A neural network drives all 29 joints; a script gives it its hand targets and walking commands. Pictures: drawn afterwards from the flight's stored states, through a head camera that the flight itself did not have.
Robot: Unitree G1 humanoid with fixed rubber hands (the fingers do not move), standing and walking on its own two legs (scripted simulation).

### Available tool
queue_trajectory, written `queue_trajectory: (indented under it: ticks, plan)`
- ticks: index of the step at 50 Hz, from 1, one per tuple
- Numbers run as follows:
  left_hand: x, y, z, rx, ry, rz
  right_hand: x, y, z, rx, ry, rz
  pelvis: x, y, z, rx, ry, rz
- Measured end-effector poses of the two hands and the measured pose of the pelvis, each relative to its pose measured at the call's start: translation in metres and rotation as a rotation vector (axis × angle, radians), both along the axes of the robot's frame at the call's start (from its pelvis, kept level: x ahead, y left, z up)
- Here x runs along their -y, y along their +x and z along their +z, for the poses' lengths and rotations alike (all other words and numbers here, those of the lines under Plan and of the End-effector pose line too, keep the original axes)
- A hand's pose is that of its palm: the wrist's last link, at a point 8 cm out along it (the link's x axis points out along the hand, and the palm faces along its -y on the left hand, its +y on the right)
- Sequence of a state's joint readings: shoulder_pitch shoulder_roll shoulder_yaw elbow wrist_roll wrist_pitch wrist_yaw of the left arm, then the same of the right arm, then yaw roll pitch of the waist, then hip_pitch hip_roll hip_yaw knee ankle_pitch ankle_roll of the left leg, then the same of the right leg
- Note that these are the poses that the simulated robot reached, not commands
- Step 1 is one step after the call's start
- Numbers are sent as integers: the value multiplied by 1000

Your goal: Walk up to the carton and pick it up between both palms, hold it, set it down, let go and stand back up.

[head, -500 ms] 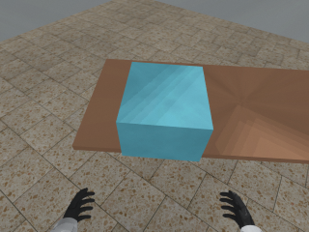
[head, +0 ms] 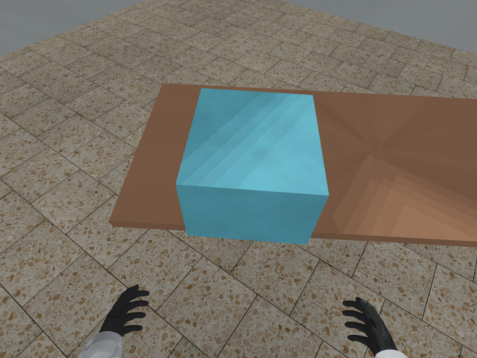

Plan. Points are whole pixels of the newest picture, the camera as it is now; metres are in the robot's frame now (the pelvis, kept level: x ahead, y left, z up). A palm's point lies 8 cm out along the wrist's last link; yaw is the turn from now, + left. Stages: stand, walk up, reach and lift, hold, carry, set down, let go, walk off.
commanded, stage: stand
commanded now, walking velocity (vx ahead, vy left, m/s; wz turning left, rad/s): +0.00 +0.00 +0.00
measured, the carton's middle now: (251, 162) +0.53 -0.02 -0.04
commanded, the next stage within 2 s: none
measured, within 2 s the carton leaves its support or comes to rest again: neither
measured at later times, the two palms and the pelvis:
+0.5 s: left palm out of the picture +0.08 +0.26 -0.11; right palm out of the picture +0.10 -0.23 -0.11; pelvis +0.02 +0.01 +0.00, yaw +2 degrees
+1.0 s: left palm out of the picture +0.00 +0.26 -0.14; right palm out of the picture +0.02 -0.21 -0.13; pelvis +0.01 +0.02 +0.00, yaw +3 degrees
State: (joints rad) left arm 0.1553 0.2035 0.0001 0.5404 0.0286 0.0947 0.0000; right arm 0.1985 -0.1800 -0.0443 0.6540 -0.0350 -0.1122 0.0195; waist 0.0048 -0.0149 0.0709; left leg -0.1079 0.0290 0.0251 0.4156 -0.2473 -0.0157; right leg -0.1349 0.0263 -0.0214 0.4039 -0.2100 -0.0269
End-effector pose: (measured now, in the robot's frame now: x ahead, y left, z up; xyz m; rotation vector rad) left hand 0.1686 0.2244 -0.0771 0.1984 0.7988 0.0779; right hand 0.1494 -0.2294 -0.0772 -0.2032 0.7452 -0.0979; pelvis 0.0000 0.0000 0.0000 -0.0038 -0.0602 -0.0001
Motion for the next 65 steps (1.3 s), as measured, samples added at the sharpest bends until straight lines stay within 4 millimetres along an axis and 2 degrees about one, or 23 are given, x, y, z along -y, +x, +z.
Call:
queue_trajectory:
  ticks: [5,12,23,33,49,65]
  plan:
    - [-17,-15,-6,-16,27,17,8,-19,-19,-162,-4,-24,-2,5,-1,-39,-6,14]
    - [-32,-43,-19,-95,32,88,10,-31,-28,-235,-9,-31,-6,12,-1,-56,-8,26]
    - [-38,-78,-34,-196,15,164,3,-43,-34,-285,-17,-56,-12,18,0,-54,-8,38]
    - [-41,-113,-47,-316,5,213,-2,-73,-44,-382,-20,-92,-18,19,1,-41,-6,44]
    - [-33,-168,-62,-503,-24,256,-17,-126,-56,-548,-5,-132,-24,14,3,-21,-3,49]
    - [-16,-200,-69,-615,-65,254,-39,-155,-64,-639,29,-130,-29,8,3,-20,0,51]
